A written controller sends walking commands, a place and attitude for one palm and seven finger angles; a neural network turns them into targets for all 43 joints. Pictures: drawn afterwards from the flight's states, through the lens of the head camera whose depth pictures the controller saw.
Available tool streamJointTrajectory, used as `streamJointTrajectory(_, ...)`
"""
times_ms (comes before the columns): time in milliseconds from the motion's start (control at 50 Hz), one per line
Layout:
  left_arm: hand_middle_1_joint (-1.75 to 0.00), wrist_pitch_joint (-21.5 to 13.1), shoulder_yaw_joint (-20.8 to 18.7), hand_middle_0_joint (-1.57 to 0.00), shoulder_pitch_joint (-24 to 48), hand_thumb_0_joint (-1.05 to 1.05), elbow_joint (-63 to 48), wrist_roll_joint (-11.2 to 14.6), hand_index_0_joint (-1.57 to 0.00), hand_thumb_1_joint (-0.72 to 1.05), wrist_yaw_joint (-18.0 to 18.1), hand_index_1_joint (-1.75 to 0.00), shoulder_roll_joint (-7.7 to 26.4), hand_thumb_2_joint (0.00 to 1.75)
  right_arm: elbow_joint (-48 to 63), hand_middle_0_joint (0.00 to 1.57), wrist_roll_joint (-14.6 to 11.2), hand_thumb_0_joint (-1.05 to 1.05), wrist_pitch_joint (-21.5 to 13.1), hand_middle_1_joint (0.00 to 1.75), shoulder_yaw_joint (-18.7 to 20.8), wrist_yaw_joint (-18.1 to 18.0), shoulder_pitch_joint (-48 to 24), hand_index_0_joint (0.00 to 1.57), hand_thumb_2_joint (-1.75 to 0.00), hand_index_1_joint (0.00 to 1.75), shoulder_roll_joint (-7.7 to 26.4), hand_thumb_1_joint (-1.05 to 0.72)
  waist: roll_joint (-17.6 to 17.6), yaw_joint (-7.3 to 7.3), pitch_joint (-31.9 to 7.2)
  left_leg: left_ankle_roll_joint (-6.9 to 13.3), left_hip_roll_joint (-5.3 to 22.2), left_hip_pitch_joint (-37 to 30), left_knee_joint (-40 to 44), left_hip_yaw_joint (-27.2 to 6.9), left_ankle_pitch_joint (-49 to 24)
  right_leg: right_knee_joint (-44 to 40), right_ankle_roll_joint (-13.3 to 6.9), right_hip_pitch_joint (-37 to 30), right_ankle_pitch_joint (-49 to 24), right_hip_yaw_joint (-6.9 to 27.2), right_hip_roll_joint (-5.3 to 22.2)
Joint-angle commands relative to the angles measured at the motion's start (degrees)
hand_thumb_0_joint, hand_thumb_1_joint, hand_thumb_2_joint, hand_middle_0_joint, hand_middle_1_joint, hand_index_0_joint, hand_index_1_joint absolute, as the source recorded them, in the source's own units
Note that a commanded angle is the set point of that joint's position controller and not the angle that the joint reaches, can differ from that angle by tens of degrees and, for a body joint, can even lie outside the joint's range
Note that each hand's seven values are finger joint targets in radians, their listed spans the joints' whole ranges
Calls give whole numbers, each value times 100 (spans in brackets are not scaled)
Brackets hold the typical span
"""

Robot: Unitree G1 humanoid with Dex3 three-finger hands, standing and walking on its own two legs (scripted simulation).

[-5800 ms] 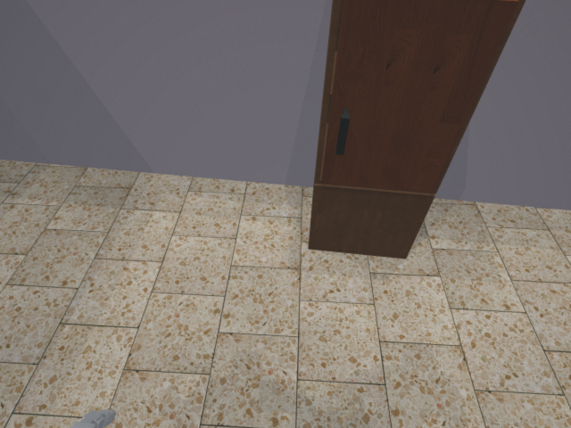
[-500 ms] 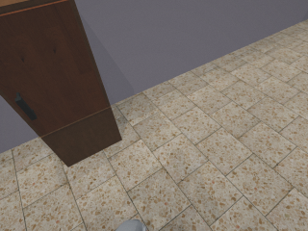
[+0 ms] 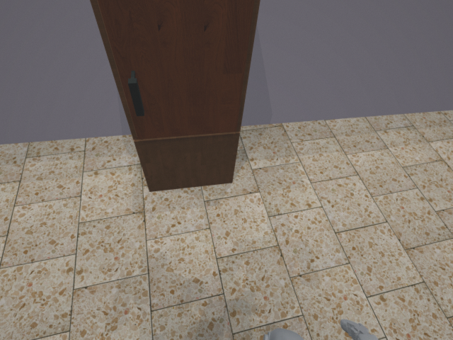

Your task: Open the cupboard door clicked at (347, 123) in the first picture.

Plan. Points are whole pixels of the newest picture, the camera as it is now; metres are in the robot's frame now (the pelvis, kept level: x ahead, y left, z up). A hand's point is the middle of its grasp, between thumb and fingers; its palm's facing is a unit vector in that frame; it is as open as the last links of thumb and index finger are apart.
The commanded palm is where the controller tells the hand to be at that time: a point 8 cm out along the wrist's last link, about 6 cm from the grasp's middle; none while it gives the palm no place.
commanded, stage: turn to face it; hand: left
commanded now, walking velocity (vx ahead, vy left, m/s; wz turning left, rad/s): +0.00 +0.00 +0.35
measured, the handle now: (136, 93) +0.77 +0.34 -0.11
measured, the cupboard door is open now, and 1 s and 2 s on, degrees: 0 0 0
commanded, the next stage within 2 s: take the last steps up to it in 0.32 s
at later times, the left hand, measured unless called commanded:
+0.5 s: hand out of the picture +0.06 +0.15 -0.14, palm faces +0.19 -0.95 -0.27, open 7.4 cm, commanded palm none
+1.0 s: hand out of the picture -0.02 +0.19 -0.17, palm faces +0.26 -0.96 -0.13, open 7.4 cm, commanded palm none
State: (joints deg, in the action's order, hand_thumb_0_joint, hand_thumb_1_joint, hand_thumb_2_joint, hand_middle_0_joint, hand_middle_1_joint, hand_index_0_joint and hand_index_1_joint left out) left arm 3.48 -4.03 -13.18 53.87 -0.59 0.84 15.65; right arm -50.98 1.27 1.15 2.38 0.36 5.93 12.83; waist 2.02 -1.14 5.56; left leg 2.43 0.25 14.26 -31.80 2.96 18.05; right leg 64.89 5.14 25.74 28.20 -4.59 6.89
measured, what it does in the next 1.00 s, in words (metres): steps on the spot: right foot, then left foot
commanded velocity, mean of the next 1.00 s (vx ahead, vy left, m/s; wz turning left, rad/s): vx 0.18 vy -0.02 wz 0.10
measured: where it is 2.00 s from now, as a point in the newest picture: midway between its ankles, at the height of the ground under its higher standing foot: (217, 304)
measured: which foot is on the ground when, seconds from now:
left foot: down 0.00-0.32, up 0.34-0.78, down 0.80-1.00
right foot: up 0.00-0.28, down 0.30-0.80, up 0.82-1.00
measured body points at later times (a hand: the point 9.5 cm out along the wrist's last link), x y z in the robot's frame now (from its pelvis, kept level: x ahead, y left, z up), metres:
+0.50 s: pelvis +0.01 -0.05 +0.00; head +0.02 -0.09 +0.45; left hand +0.05 +0.20 -0.12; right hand +0.08 -0.29 -0.17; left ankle -0.06 +0.09 -0.65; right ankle +0.03 -0.14 -0.73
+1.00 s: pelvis +0.05 +0.03 +0.01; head +0.03 +0.05 +0.46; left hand -0.04 +0.24 -0.16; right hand +0.09 -0.20 -0.13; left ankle -0.01 +0.10 -0.73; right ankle +0.10 -0.11 -0.65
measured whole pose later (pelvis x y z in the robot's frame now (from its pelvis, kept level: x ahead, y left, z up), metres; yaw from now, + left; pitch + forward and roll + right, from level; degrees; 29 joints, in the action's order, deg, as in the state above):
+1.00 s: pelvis +0.05 +0.03 +0.01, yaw +11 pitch -2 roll -1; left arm 0.8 -3.2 -21.4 64.8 -1.7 -1.0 10.6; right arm -61.9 1.3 -2.6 1.4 -1.3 20.1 7.9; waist 1.9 -0.6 -0.1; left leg 2.2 1.6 2.8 -20.7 8.3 15.8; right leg 61.1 1.3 28.5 14.4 -3.8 5.3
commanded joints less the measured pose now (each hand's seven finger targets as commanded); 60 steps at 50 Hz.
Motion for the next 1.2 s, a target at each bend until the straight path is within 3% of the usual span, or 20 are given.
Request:
streamJointTrajectory(0,-30,-168,-69,-20,69,0,-514,-25,-20,90,-13,-30,301,90,186,20,-12,0,-105,30,286,-108,441,20,-90,30,1058,-90,-875,206,-787,637,1306,-993,984,-1087,-4347,-220,68,361,-502,252,-7)
streamJointTrajectory(180,-30,-221,22,-20,409,0,-660,9,-20,90,31,-30,140,90,85,20,39,0,-36,30,323,-92,573,20,-90,30,1040,-90,-1195,262,-670,715,1260,-741,826,-1590,-3963,-2136,-14,-428,-412,116,-366)
streamJointTrajectory(240,-30,-314,19,-20,-1,0,-510,30,-20,90,54,-30,185,90,56,20,2,0,-28,30,318,-89,482,20,-90,30,989,-90,-1046,27,-761,458,1066,-346,464,-1581,-3409,-3506,-93,-1362,-1465,67,-420)
streamJointTrajectory(260,-30,-382,-7,-20,-156,0,-444,8,-20,90,66,-30,311,90,40,20,-36,0,-40,30,297,-74,552,20,-90,30,834,-90,-638,-30,-832,198,800,-9,144,-1434,-2690,-4191,-130,-1948,-2165,213,-226)
streamJointTrajectory(280,-30,-461,-79,-20,-340,0,-391,-65,-20,90,111,-30,730,90,44,20,-92,0,-56,30,252,-38,730,20,-90,30,526,-90,420,-62,-1121,-180,288,838,-717,-883,-1150,-4373,-417,-2883,-3283,1168,809)
streamJointTrajectory(300,-30,-482,-131,-20,-522,0,-381,-95,-20,90,127,-30,1100,90,215,20,-99,0,-24,30,203,-54,609,20,-90,30,313,-90,1461,-156,-1066,-412,-305,1456,-1798,-445,1651,-4443,-1124,-2783,-4583,2184,2007)
streamJointTrajectory(320,-30,-451,-80,-20,-538,0,-410,-67,-20,90,119,-30,1052,90,191,20,-88,0,74,30,271,-78,580,20,-90,30,490,-90,905,-173,-1079,-368,-146,1165,-2603,-754,1785,-4515,-1446,-2122,-4276,1910,2082)
streamJointTrajectory(340,-30,-462,-96,-20,-183,0,-434,-49,-20,90,135,-30,842,90,55,20,-53,0,159,30,292,-66,643,20,-90,30,491,-90,1281,-26,-859,-370,-49,1216,-3077,-894,1513,-4759,-1385,-1696,-3487,1782,1764)
streamJointTrajectory(420,-30,-477,26,-20,155,0,-457,-34,-20,90,110,-30,385,90,-341,20,-5,0,192,30,268,20,905,20,-90,30,378,-90,578,175,-427,-501,97,1410,-3587,-597,377,-4827,-1013,-1519,-2621,733,1011)
streamJointTrajectory(520,-30,-585,26,-20,-539,0,-74,-78,-20,90,84,-30,276,90,-366,20,65,0,123,30,242,94,660,20,-90,30,328,-90,749,-78,-224,-543,377,1592,-2906,-308,55,-5468,-1011,-1695,-514,922,1096)
streamJointTrajectory(640,-30,-628,8,-20,-1036,0,419,-154,-20,90,33,-30,361,90,-356,20,27,0,-34,30,147,130,341,20,-90,30,47,-90,678,-245,-118,-420,428,1064,-1082,146,569,-5645,-1269,-1678,-46,1039,1199)
streamJointTrajectory(700,-30,-589,-14,-20,-942,0,576,-123,-20,90,14,-30,382,90,-512,20,5,0,-118,30,115,96,793,20,-90,30,-37,-90,657,-29,-207,-331,309,136,-186,406,401,-5404,-1202,-1220,175,801,1003)
streamJointTrajectory(740,-30,-530,8,-20,-744,0,635,-47,-20,90,-16,-30,263,90,-808,20,-11,0,-213,30,108,24,1491,20,-90,30,58,-90,93,328,-363,-347,244,-1291,745,559,-101,-4777,-886,-341,496,327,608)
streamJointTrajectory(760,-30,-516,66,-20,-696,0,589,-18,-20,90,-50,-30,-19,90,-955,20,-2,0,-275,30,171,-40,1915,20,-90,30,356,-90,-942,515,-426,-158,876,-1830,1308,-400,645,-3757,-627,307,381,-24,194)
streamJointTrajectory(780,-30,-490,136,-20,-611,0,437,-12,-20,90,-92,-30,-355,90,-1012,20,31,0,-274,30,292,-84,2237,20,-90,30,898,-90,-2364,629,-239,215,2070,-1830,2237,-2045,2123,-2198,-412,1102,338,-582,-377)
streamJointTrajectory(800,-30,-469,121,-20,-218,0,267,-63,-20,90,-85,-30,-246,90,-982,20,45,0,-254,30,310,-130,2313,20,-90,30,1034,-90,-1915,714,250,537,2518,-1215,2696,-2552,2560,-1328,-489,1331,251,-134,-285)
streamJointTrajectory(880,-30,-423,51,-20,-561,0,683,-123,-20,90,-193,-30,-283,90,-884,20,-4,0,-398,30,77,-204,1528,20,-90,30,276,-90,-947,205,632,313,1830,-447,2637,-1199,840,-295,-439,1065,-1115,261,45)
streamJointTrajectory(940,-30,-391,53,-20,-740,0,777,-118,-20,90,-191,-30,-417,90,-972,20,-38,0,-506,30,41,-230,1763,20,-90,30,213,-90,-701,118,366,287,1558,-792,2459,-593,-509,-100,-337,1091,-1628,240,-46)
streamJointTrajectory(1020,-30,-336,10,-20,-449,0,646,-90,-20,90,-185,-30,-394,90,-1122,20,-56,0,-558,30,18,-272,2056,20,-90,30,104,-90,-832,112,341,429,1613,-1181,2325,-354,-1547,-183,-262,1488,-1884,262,6)
streamJointTrajectory(1180,-30,-412,78,-20,956,0,145,-38,-20,90,-234,-30,-493,90,-1479,20,68,0,-543,30,51,-303,2739,20,-90,30,76,-90,-877,479,651,618,1842,-1684,1938,-217,-2878,-1897,-466,1477,-1573,-90,-7)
